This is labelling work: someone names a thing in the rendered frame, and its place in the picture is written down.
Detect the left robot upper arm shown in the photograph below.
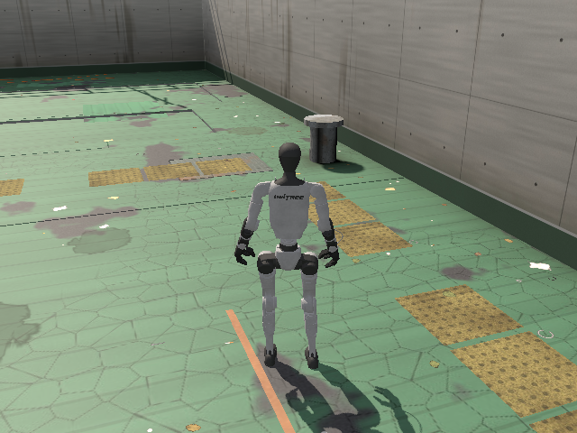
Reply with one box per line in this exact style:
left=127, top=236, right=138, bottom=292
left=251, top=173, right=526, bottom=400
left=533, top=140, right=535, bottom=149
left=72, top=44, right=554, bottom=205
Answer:
left=244, top=181, right=270, bottom=231

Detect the robot head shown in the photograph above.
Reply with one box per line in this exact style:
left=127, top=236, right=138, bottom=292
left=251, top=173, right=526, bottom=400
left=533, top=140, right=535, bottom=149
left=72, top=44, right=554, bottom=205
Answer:
left=274, top=143, right=305, bottom=186

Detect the right robot upper arm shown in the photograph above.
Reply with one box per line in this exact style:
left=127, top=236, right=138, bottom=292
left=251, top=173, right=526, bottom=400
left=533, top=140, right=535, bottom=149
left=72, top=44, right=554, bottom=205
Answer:
left=308, top=182, right=332, bottom=232

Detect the right robot hand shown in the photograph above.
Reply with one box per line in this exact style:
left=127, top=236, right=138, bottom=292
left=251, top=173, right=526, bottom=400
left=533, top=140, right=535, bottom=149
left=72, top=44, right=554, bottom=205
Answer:
left=318, top=249, right=340, bottom=268

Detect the humanoid robot torso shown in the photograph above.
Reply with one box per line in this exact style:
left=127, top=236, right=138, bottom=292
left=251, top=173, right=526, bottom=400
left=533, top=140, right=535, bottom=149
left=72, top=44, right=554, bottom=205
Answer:
left=268, top=177, right=310, bottom=271

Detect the left robot forearm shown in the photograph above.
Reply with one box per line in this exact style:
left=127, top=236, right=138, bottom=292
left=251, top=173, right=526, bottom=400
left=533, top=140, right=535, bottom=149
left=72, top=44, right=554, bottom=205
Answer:
left=237, top=217, right=254, bottom=250

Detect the right robot forearm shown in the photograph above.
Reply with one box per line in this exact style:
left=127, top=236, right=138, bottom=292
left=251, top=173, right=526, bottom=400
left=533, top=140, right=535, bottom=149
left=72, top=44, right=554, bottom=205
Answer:
left=322, top=217, right=338, bottom=253

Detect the left robot hand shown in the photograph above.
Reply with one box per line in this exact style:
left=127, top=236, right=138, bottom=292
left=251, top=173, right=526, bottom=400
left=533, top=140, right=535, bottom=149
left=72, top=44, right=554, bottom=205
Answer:
left=234, top=245, right=255, bottom=265

